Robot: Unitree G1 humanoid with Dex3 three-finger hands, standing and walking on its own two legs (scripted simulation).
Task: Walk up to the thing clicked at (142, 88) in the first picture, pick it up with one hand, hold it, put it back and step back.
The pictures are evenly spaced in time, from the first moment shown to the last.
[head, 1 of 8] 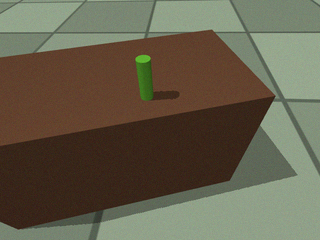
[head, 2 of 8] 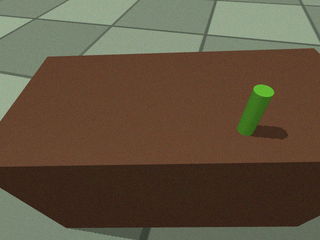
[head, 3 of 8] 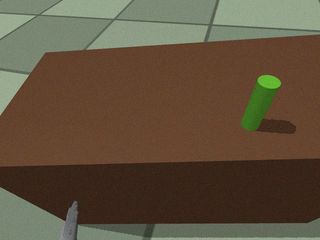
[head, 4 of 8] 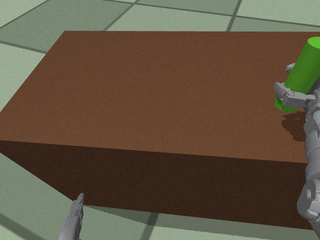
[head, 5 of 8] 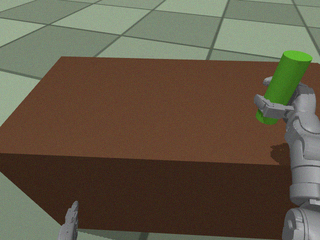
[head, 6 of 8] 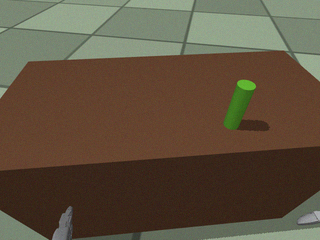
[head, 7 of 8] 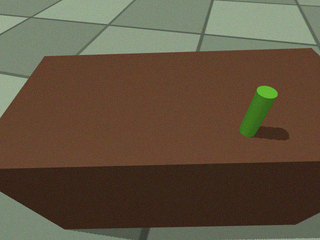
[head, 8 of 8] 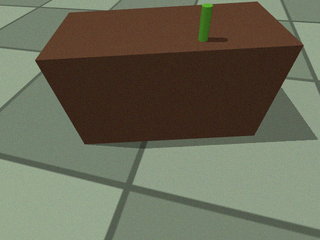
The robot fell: no
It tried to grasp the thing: yes
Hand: right
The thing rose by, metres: 0.25
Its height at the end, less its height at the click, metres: +0.00
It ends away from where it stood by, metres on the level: 0.01
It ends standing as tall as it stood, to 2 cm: yes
